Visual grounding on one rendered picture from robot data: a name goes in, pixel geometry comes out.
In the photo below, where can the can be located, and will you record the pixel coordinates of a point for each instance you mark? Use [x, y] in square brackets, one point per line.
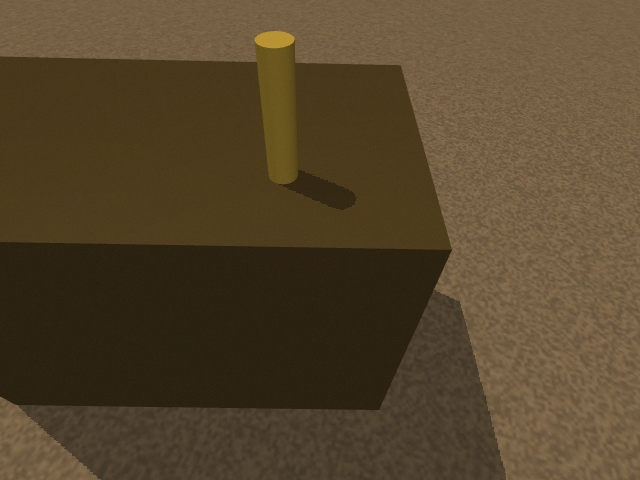
[275, 54]

